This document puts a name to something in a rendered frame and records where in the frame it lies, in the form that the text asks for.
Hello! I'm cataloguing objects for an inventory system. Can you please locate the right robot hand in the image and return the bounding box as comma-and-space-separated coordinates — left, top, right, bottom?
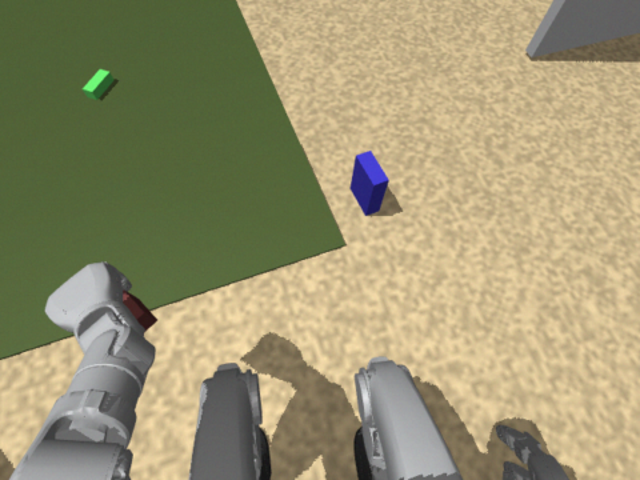
496, 425, 569, 480

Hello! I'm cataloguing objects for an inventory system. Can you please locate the right robot foot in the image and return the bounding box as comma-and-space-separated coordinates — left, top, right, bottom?
354, 427, 372, 480

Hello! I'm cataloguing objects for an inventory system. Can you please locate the left robot arm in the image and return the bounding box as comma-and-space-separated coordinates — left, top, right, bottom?
9, 301, 156, 480

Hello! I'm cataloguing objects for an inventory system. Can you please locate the left robot hand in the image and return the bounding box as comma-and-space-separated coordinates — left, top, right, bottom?
45, 261, 145, 333

